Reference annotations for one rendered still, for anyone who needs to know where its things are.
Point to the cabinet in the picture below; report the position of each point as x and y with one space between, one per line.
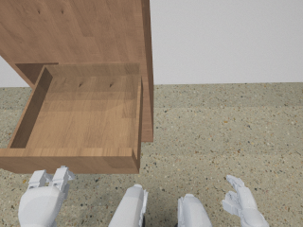
34 33

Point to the drawer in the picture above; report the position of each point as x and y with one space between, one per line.
86 116

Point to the robot left hand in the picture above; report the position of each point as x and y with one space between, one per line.
41 204

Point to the handle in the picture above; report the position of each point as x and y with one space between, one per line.
66 187

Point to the robot right hand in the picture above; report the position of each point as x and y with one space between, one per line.
233 202

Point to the right robot forearm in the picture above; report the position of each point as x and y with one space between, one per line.
251 217

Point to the robot left thigh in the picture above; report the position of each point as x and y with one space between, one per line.
132 205

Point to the right robot shin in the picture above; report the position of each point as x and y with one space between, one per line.
179 222

